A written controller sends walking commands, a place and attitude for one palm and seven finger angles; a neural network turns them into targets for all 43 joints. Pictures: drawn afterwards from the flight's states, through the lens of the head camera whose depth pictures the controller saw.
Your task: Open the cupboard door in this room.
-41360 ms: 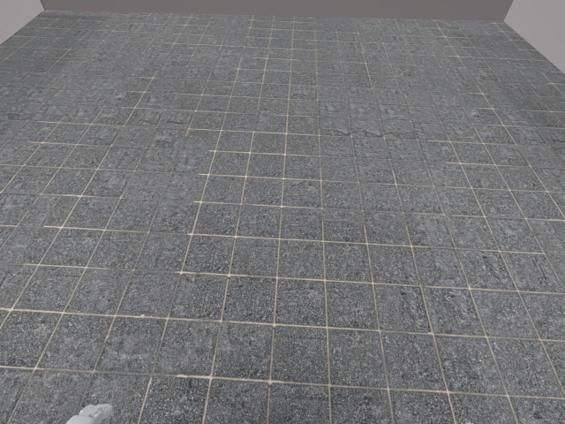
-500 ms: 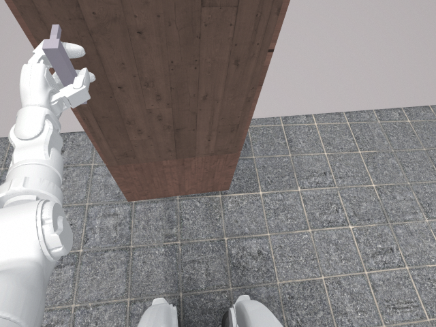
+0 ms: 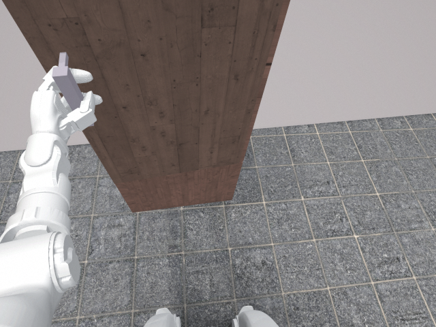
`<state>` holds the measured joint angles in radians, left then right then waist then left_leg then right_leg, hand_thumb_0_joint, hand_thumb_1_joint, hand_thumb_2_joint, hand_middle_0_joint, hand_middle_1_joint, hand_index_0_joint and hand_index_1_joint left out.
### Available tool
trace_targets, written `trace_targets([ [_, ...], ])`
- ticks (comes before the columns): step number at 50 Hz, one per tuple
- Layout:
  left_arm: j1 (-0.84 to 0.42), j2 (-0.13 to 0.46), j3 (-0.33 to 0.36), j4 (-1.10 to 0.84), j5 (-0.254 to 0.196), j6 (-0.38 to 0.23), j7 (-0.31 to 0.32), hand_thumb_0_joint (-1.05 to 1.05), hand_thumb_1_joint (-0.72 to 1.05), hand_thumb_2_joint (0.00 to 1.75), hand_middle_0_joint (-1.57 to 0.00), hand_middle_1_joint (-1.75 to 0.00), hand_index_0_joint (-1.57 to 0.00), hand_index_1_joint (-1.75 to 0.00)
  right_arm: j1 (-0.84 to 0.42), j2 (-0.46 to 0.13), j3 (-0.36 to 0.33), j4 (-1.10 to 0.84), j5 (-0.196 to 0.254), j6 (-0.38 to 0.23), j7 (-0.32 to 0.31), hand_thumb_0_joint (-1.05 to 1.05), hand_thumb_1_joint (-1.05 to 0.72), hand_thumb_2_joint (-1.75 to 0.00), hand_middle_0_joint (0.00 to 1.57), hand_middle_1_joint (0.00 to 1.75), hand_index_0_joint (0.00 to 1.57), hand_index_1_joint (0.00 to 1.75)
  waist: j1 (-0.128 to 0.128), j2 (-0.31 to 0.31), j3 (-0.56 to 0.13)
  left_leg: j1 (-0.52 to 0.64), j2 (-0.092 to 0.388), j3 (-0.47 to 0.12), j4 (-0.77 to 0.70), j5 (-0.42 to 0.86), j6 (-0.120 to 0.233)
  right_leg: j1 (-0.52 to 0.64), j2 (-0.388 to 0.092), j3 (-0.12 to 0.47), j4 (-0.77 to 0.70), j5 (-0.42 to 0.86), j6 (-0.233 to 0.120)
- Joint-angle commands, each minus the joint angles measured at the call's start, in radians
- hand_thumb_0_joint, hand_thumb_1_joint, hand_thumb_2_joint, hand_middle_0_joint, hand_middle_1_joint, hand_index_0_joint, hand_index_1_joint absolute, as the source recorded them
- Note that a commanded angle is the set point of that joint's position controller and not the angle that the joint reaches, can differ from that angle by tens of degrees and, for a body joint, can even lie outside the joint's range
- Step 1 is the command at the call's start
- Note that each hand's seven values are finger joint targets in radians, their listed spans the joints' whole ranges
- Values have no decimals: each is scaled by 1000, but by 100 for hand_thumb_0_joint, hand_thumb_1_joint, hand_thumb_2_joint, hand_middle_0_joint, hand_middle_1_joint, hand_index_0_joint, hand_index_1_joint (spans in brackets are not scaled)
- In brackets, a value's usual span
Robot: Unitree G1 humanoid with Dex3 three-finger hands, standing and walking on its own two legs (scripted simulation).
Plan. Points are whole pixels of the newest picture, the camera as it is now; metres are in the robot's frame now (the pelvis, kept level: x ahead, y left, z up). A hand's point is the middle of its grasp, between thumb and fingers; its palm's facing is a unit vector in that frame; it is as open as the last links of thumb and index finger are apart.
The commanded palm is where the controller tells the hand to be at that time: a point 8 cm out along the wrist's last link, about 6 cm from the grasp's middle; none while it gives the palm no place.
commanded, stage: pull the door open along its arc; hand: left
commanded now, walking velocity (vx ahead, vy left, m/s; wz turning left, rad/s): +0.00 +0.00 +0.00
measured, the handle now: (76, 91) +0.53 +0.23 +0.09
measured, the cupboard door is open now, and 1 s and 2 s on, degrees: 4 42 47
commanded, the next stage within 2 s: open thumb and fingers to let go in 0.72 s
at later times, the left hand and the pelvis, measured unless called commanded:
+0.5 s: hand (134, 178) +0.35 +0.11 +0.09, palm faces +0.49 -0.87 +0.03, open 5.6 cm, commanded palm +0.29 +0.14 +0.09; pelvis -0.01 -0.01 +0.01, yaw +4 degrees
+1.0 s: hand (175, 211) +0.29 +0.05 +0.09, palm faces +0.47 -0.88 -0.01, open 6.4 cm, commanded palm +0.24 +0.09 +0.09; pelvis -0.01 -0.05 +0.02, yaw +5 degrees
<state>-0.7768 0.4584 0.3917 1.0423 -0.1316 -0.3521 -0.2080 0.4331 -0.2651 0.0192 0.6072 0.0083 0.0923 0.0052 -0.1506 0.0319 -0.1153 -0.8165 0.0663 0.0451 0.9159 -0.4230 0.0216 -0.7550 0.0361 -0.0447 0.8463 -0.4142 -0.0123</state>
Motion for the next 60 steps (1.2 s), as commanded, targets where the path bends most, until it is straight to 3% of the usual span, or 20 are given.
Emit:
trace_targets([
  [1,-135,167,0,-328,-46,-53,-4,0,90,90,-40,-135,-40,-135,64,-158,-71,-112,9,-28,1,0,-90,-90,20,30,20,30,76,53,-432,364,-45,-46,-94,491,10,244,29,-1,-72,490,-2],
  [4,11,108,-28,-452,-64,-44,14,0,90,90,-40,-135,-40,-135,28,-145,-74,-133,17,-36,6,0,-90,-90,20,30,20,30,99,59,-411,398,-43,-41,-109,536,8,268,26,-4,-78,514,-3],
  [7,99,52,-61,-557,-76,-31,35,0,90,90,-40,-135,-40,-135,-7,-140,-75,-148,22,-50,6,0,-90,-90,20,30,20,30,98,15,-363,387,-46,-36,-125,499,11,288,24,-5,-90,508,-2],
  [8,88,2,33,-626,-133,-17,162,0,90,90,-40,-135,-40,-135,-54,-105,-71,-152,19,-62,7,0,-90,-90,20,30,20,30,170,5,-350,347,-53,-28,-140,481,1,310,20,-16,-101,487,0],
  [9,133,-97,-40,-646,-117,3,242,0,90,90,-40,-135,-40,-135,-74,-99,-68,-153,16,-77,13,0,-90,-90,20,30,20,30,148,24,-316,351,-56,-25,-149,445,-7,298,20,-23,-102,456,1],
  [12,209,-167,-92,-757,-15,13,436,0,90,90,-40,-135,-40,-135,-93,-94,-72,-144,-12,-100,30,0,-90,-90,20,30,20,30,147,-17,-321,363,-53,-34,-143,448,-11,289,15,-28,-85,428,-1],
  [13,223,-216,-140,-793,27,17,491,0,90,90,-40,-135,-40,-135,-110,-84,-71,-145,-21,-101,36,0,-90,-90,20,30,20,30,146,18,-326,378,-52,-32,-144,458,-13,284,8,-27,-77,432,-3],
  [16,235,-343,-262,-858,107,40,616,0,90,90,-40,-135,-40,-135,-145,-72,-72,-146,-39,-100,45,0,-90,-90,20,30,20,30,128,-15,-302,386,-51,-40,-149,398,-15,273,2,-32,-86,380,-7],
  [17,247,-364,-268,-875,119,50,662,0,90,90,-40,-135,-40,-135,-161,-71,-75,-151,-46,-99,42,0,-90,-90,20,30,20,30,125,-63,-301,378,-52,-44,-148,372,-11,280,2,-32,-95,358,-5],
  [21,223,-505,-417,-931,180,89,769,0,90,90,-40,-135,-40,-135,-232,-54,-68,-151,-57,-92,31,0,-90,-90,20,30,20,30,109,-45,-267,386,-56,-48,-163,285,-14,267,-12,-25,-116,275,-10],
  [22,231,-532,-457,-929,201,97,779,0,90,90,-40,-135,-40,-135,-232,-52,-69,-148,-64,-90,26,0,-90,-90,20,30,20,30,95,-77,-251,389,-54,-53,-163,276,-10,258,-11,-26,-125,268,-8],
  [27,311,-613,-578,-997,246,114,792,0,90,90,-40,-135,-40,-135,-278,-33,-66,-158,-67,-85,15,0,-90,-90,20,30,20,30,96,-76,-232,408,-54,-55,-170,252,-7,272,-24,-16,-148,249,-14],
  [29,385,-650,-619,-1045,246,121,792,0,90,90,-40,-135,-40,-135,-295,-22,-62,-173,-66,-87,17,0,-90,-90,20,30,20,30,109,-54,-239,417,-60,-49,-170,255,-7,295,-29,-13,-154,260,-17],
  [32,496,-679,-668,-1081,257,135,787,0,90,90,-40,-135,-40,-135,-308,-14,-57,-185,-63,-90,19,0,-90,-90,20,30,20,30,113,-88,-213,414,-58,-55,-171,266,-5,314,-32,-16,-160,279,-18],
  [37,713,-661,-663,-1193,234,157,784,0,90,90,-40,-135,-40,-135,-345,0,-44,-218,-59,-95,13,0,-90,-90,20,30,20,30,152,-97,-193,412,-71,-49,-180,238,-6,370,-44,5,-200,263,-13],
  [41,518,-606,-601,-1180,215,169,819,0,90,90,-40,-135,-40,-135,-377,1,-26,-186,-64,-91,-9,0,-90,-90,20,30,20,30,120,-134,-106,379,-83,-56,-160,168,-5,314,-72,52,-257,167,6],
  [44,568,-595,-569,-1150,212,163,823,0,69,81,-38,-133,-38,-133,-395,13,-27,-177,-71,-91,-20,0,-90,-90,20,30,20,30,146,-126,-125,369,-90,-55,-153,164,-9,341,-92,101,-285,162,12],
  [48,566,-599,-570,-1117,209,148,801,0,41,69,-36,-130,-36,-130,-380,8,-34,-170,-71,-94,-22,0,-90,-90,20,30,20,30,142,-168,-139,359,-89,-59,-160,173,-9,358,-100,106,-274,215,23],
  [50,571,-601,-575,-1124,212,140,790,0,27,63,-35,-128,-35,-128,-367,6,-38,-170,-70,-91,-20,0,-90,-90,20,30,20,30,142,-135,-164,370,-87,-55,-162,192,-10,371,-100,101,-256,276,22],
  [60,614,-612,-592,-1146,218,146,775,0,-43,33,-30,-121,-30,-121,-344,1,-45,-192,-65,-73,-17,0,-90,-90,20,30,20,30,140,-128,-183,384,-83,-48,-162,235,-8,378,-85,58,-208,376,17],
])
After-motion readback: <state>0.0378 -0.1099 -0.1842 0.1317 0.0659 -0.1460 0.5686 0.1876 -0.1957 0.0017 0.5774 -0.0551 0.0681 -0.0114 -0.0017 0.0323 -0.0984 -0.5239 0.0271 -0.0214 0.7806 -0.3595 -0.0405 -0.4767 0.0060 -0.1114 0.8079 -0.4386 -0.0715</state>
